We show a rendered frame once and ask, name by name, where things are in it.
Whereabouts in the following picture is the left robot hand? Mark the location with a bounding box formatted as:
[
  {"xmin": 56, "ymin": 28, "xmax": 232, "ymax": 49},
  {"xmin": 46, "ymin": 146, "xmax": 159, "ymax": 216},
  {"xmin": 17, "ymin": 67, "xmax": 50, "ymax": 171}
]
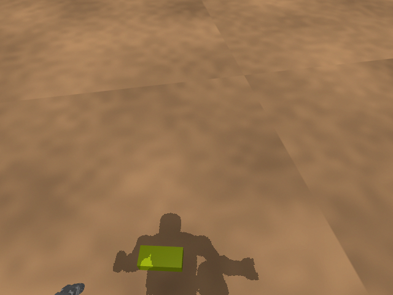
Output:
[{"xmin": 55, "ymin": 283, "xmax": 85, "ymax": 295}]

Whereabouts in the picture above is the carton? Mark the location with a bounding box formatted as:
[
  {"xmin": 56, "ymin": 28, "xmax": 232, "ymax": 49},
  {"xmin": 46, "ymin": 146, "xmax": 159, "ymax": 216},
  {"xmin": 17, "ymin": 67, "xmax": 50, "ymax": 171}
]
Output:
[{"xmin": 137, "ymin": 245, "xmax": 184, "ymax": 272}]

